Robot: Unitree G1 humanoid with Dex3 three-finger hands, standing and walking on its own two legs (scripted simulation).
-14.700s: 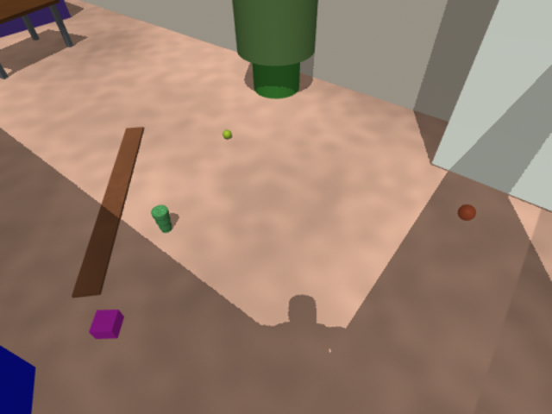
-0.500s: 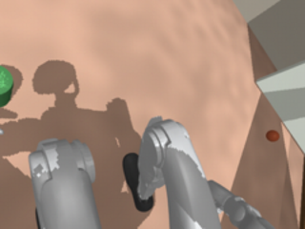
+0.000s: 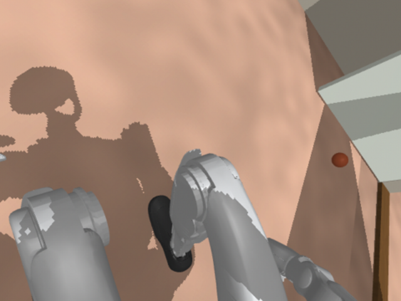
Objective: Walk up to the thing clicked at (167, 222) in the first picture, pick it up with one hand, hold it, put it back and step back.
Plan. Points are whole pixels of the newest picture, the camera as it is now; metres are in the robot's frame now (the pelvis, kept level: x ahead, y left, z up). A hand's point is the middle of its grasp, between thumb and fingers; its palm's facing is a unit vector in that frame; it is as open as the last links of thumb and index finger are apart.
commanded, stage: rest palm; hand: left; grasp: from the side
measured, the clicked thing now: out of the picture +0.48 +0.26 -0.23
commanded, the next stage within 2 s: close in 0.10 s
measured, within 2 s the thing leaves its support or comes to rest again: leaves its support in 1.26 s
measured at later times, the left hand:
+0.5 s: hand out of the picture +0.47 +0.26 -0.17, palm faces +0.40 -0.92 +0.00, open 13.7 cm
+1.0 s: hand out of the picture +0.48 +0.26 -0.17, palm faces +0.39 -0.92 -0.01, open 8.0 cm
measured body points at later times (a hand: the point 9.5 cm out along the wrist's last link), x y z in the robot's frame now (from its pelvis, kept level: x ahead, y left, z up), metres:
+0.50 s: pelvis +0.00 +0.00 +0.01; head +0.25 +0.19 +0.32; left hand +0.44 +0.31 -0.17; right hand +0.14 -0.25 -0.02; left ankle +0.08 +0.11 -0.26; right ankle +0.17 -0.14 -0.25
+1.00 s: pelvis +0.00 +0.00 +0.01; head +0.25 +0.19 +0.32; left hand +0.45 +0.31 -0.17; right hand +0.13 -0.25 -0.02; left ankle +0.08 +0.11 -0.26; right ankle +0.17 -0.14 -0.25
